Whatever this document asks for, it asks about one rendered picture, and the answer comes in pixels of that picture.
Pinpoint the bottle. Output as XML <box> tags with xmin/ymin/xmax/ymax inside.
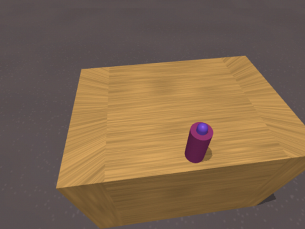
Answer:
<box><xmin>185</xmin><ymin>122</ymin><xmax>213</xmax><ymax>163</ymax></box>

